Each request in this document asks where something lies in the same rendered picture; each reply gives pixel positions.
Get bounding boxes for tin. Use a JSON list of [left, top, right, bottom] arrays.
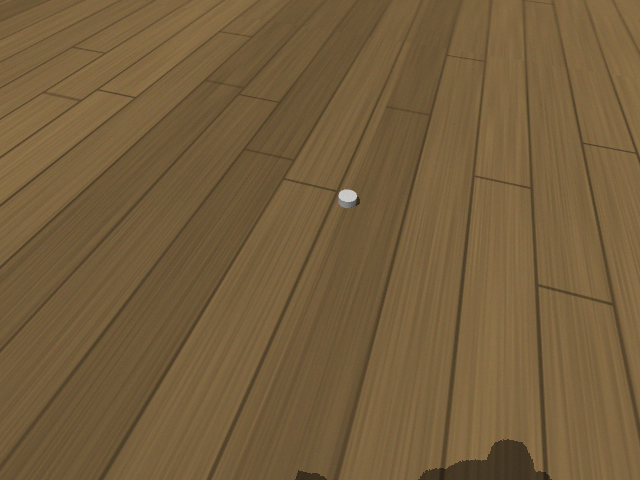
[[338, 189, 357, 208]]

